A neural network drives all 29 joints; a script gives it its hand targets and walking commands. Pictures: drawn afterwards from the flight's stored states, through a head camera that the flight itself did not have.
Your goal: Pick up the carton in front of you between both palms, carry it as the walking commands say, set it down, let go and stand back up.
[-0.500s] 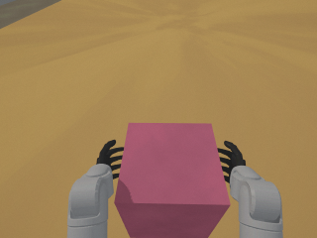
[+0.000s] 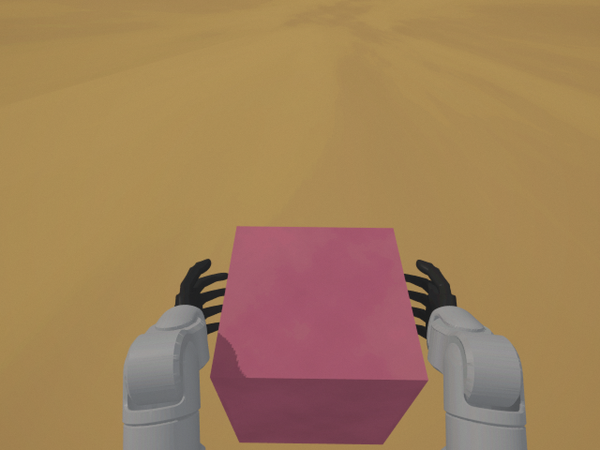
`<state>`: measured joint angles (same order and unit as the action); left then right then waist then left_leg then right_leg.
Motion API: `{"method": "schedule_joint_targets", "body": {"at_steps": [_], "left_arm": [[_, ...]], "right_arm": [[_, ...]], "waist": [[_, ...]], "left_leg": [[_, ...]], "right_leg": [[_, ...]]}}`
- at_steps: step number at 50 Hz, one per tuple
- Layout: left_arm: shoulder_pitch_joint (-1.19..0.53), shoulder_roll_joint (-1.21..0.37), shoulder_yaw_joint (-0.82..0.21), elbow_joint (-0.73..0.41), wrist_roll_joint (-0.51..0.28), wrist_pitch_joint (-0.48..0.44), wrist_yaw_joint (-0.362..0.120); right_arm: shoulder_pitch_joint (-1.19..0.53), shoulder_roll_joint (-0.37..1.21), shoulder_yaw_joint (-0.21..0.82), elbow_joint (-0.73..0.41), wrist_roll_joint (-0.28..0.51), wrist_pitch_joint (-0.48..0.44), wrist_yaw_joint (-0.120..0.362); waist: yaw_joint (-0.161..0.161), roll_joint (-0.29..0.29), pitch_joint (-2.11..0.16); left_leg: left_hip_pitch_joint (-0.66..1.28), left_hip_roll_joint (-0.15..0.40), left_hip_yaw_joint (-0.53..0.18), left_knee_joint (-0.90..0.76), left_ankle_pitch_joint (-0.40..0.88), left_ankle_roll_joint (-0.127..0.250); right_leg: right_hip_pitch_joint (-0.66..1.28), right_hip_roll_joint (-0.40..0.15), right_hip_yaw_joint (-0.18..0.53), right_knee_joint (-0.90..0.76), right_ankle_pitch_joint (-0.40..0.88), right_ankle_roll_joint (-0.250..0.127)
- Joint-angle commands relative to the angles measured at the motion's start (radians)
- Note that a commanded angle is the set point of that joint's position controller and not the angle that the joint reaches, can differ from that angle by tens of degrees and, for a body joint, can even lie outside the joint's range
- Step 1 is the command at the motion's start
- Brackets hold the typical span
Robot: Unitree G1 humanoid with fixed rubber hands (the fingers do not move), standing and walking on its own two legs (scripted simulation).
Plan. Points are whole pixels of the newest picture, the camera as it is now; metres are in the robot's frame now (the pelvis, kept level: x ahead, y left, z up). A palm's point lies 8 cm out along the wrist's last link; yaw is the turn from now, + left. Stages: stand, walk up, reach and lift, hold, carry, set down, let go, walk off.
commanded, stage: carry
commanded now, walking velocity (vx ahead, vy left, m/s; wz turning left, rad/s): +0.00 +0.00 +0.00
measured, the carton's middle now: (312, 340) +0.29 +0.00 -0.01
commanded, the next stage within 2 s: none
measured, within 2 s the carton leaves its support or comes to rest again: neither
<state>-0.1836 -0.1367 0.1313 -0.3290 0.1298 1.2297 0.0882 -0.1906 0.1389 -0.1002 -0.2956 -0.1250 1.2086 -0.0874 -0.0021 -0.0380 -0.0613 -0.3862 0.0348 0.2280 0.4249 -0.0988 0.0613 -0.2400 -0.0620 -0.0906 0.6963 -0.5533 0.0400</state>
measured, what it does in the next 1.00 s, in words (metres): steps on the spot: right foot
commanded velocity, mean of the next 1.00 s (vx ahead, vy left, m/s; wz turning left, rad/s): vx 0.00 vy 0.00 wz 0.00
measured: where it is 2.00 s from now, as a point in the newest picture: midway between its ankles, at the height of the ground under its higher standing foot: outside the picture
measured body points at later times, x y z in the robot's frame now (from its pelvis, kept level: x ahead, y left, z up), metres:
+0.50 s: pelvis +0.11 -0.02 +0.01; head +0.09 -0.02 +0.46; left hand +0.39 +0.13 +0.07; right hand +0.39 -0.17 +0.07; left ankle +0.08 +0.09 -0.72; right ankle +0.01 -0.12 -0.72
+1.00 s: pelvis +0.09 -0.02 -0.01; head +0.08 -0.02 +0.44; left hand +0.39 +0.13 +0.02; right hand +0.39 -0.18 +0.02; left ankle +0.08 +0.09 -0.74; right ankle +0.01 -0.12 -0.74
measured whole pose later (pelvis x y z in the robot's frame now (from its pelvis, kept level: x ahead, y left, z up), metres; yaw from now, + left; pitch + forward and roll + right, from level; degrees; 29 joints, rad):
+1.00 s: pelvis +0.09 -0.02 -0.01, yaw +0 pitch +3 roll +0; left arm -0.21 -0.14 0.17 0.19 0.24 0.69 0.04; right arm -0.21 0.14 -0.17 0.19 -0.24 0.69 -0.04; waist 0.00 -0.01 -0.08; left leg -0.31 0.08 0.19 0.57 -0.31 0.00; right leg -0.18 -0.06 -0.16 0.54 -0.41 0.00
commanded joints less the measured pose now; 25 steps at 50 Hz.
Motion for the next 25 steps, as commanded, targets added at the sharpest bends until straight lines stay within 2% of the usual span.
{"method": "schedule_joint_targets", "body": {"at_steps": [1,3,5,6,7,11,14,18,23,25], "left_arm": [[-0.496,-0.956,-0.771,-0.093,-0.451,-0.018,-0.268],[-0.495,-0.974,-0.779,-0.123,-0.453,-0.032,-0.264],[-0.512,-0.971,-0.778,-0.159,-0.45,-0.035,-0.259],[-0.524,-0.962,-0.773,-0.169,-0.448,-0.034,-0.256],[-0.512,-0.945,-0.762,-0.162,-0.445,-0.027,-0.255],[-0.403,-0.892,-0.732,-0.069,-0.414,-0.008,-0.256],[-0.394,-0.896,-0.729,-0.015,-0.4,-0.015,-0.263],[-0.431,-0.927,-0.739,0.027,-0.396,-0.05,-0.275],[-0.445,-0.934,-0.728,0.074,-0.368,-0.133,-0.282],[-0.442,-0.926,-0.72,0.089,-0.352,-0.175,-0.282]], "right_arm": [[-0.434,0.97,0.696,-0.103,0.425,-0.012,0.261],[-0.457,0.981,0.708,-0.137,0.438,-0.022,0.263],[-0.494,0.972,0.72,-0.169,0.451,-0.026,0.264],[-0.514,0.961,0.729,-0.191,0.458,-0.022,0.262],[-0.504,0.948,0.728,-0.184,0.457,-0.014,0.26],[-0.418,0.887,0.713,-0.115,0.422,0.009,0.253],[-0.406,0.887,0.711,-0.062,0.403,0.003,0.257],[-0.435,0.92,0.716,-0.018,0.392,-0.029,0.267],[-0.437,0.931,0.699,0.047,0.357,-0.112,0.275],[-0.431,0.925,0.689,0.06,0.34,-0.154,0.276]], "waist": [[-0.005,0.204,-0.415],[0.0,0.163,-0.44],[0.002,0.091,-0.425],[-0.006,0.043,-0.4],[-0.006,0.02,-0.392],[0.002,0.011,-0.399],[0.003,0.008,-0.383],[0.003,0.018,-0.341],[0.003,0.046,-0.329],[0.003,0.043,-0.331]], "left_leg": [[0.469,0.253,-0.233,-0.085,0.498,0.046],[0.4,0.217,-0.172,-0.069,0.35,0.011],[0.344,0.179,-0.119,-0.014,0.275,-0.024],[0.32,0.153,-0.114,0.011,0.291,-0.037],[0.302,0.149,-0.119,0.035,0.338,-0.042],[0.298,0.134,-0.116,0.136,0.557,-0.038],[0.273,0.119,-0.105,0.154,0.556,-0.045],[0.264,0.106,-0.096,0.136,0.532,-0.056],[0.309,0.104,-0.097,0.127,0.601,-0.049],[0.303,0.101,-0.096,0.13,0.59,-0.046]], "right_leg": [[-0.04,0.001,-0.006,-0.213,0.101,-0.01],[0.082,-0.018,-0.028,-0.324,0.346,-0.006],[0.138,-0.1,0.022,-0.337,0.496,-0.003],[0.126,-0.128,0.039,-0.272,0.638,-0.01],[0.141,-0.128,0.026,-0.238,0.708,-0.01],[0.146,-0.11,0.012,-0.163,0.945,-0.014],[0.14,-0.1,0.004,-0.149,0.999,-0.012],[0.128,-0.085,-0.006,-0.168,0.976,-0.005],[0.115,-0.065,-0.021,-0.199,0.904,0.004],[0.136,-0.064,-0.021,-0.212,0.924,0.003]]}}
